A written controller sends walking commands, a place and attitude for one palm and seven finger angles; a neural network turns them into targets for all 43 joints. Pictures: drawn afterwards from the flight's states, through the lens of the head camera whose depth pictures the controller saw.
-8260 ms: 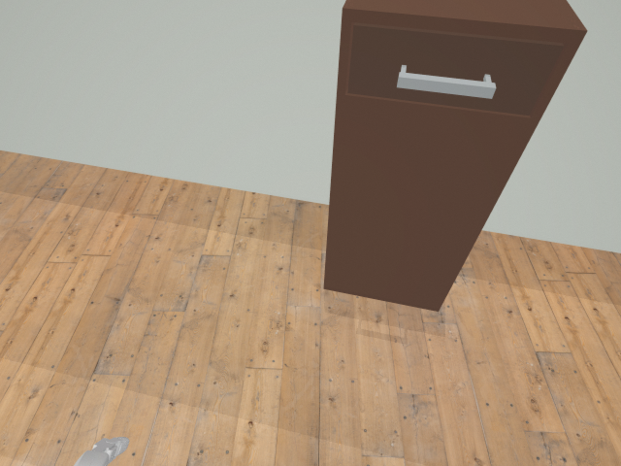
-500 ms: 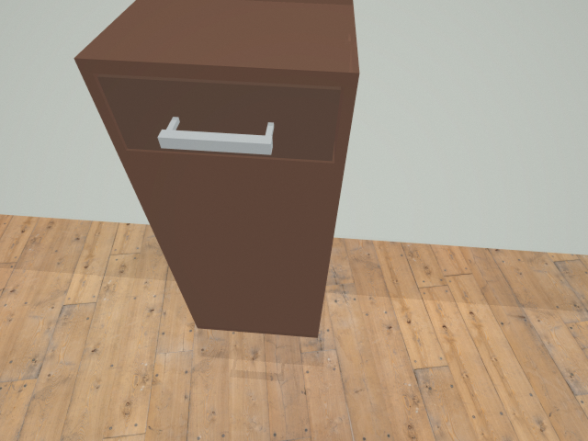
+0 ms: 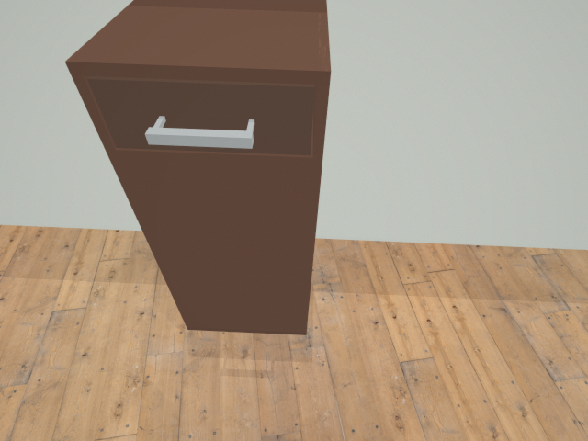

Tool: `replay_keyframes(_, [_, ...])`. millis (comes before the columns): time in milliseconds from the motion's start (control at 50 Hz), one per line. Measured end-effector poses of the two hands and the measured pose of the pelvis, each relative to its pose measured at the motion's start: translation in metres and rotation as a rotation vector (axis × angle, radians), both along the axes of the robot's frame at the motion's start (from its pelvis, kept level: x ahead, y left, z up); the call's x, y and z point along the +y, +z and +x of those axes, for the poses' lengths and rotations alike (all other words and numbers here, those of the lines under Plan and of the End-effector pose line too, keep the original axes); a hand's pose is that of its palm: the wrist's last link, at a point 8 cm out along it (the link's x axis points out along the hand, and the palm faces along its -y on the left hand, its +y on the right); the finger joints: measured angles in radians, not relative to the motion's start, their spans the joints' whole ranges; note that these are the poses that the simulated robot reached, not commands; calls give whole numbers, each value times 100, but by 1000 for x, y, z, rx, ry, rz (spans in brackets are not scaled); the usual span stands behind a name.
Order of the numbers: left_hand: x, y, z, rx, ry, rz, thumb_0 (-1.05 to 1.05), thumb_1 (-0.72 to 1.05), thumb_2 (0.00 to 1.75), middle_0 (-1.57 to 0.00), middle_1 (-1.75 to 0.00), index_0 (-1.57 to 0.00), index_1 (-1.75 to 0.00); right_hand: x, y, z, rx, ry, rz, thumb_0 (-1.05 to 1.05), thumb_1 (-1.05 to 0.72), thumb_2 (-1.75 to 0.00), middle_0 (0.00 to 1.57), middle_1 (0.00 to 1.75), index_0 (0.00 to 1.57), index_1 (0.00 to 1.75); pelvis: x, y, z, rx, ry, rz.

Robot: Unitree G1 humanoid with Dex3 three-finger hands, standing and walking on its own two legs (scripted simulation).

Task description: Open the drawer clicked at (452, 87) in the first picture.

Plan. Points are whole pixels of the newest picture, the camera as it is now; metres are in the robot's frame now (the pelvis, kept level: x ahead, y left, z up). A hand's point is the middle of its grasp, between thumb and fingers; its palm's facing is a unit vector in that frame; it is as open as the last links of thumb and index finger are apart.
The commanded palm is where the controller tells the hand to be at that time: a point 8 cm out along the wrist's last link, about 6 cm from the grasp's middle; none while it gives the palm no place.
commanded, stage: come to a stop and stand still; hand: left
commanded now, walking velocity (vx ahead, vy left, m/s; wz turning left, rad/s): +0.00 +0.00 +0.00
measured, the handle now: (203, 130) +0.59 +0.20 +0.12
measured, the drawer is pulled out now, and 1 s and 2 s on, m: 0.00 0.00 0.00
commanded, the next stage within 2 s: look again from close up in 0.12 s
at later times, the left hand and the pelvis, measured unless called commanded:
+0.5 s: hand out of the picture +0.02 +0.19 -0.18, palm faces +0.03 -0.98 -0.18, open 7.4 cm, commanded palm none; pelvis +0.02 +0.03 -0.01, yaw +0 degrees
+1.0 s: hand out of the picture -0.03 +0.21 -0.18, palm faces +0.00 -0.99 -0.15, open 7.4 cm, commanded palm none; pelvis +0.00 +0.04 +0.00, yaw -1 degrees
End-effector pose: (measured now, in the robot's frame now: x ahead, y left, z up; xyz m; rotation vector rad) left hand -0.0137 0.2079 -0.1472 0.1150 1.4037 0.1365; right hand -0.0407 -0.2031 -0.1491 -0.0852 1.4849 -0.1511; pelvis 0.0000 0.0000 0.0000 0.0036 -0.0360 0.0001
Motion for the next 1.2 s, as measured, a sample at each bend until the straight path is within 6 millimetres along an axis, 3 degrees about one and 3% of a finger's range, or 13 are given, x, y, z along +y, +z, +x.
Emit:
replay_keyframes(160, [-4,-1,-8,29,15,-11,1,91,90,-20,-30,-20,-30,7,1,-6,26,-5,11,1,-90,-90,20,30,20,30,0,0,3,13,3,0])
replay_keyframes(300, [-4,-1,-9,31,-11,-6,1,91,90,-20,-30,-20,-30,10,-4,20,-36,6,14,1,-90,-90,20,30,20,30,7,-3,6,14,-9,-25])
replay_keyframes(480, [25,-6,21,-58,-10,15,1,91,90,-20,-30,-20,-30,9,0,58,-162,40,-46,3,-93,-90,20,30,20,30,25,-6,16,-8,-1,-18])
replay_keyframes(660, [48,-5,36,-109,-30,21,1,91,90,-20,-30,-20,-30,15,9,66,-200,56,-76,2,-93,-90,20,30,20,30,38,-4,11,-8,-7,-18])
replay_keyframes(780, [55,-5,24,-84,-32,13,1,91,90,-20,-30,-20,-30,22,12,57,-180,58,-76,1,-92,-90,20,30,20,30,45,-3,5,-4,-6,-18])
replay_keyframes(960, [55,-7,-11,12,-29,-5,1,91,90,-20,-30,-19,-30,25,10,40,-135,31,-70,1,-91,-90,20,30,20,30,46,-3,2,9,-16,-14])
replay_keyframes(1100, [38,-4,-36,76,-3,-13,1,91,90,-20,-30,-19,-30,8,7,35,-122,2,-74,1,-90,-90,20,30,21,30,32,-4,4,11,-31,-18])
replay_keyframes(1200, [21,-6,-46,90,39,-23,1,91,90,-20,-30,-19,-30,-2,8,44,-122,13,-75,1,-90,-90,20,30,20,30,20,-5,13,16,-20,-25])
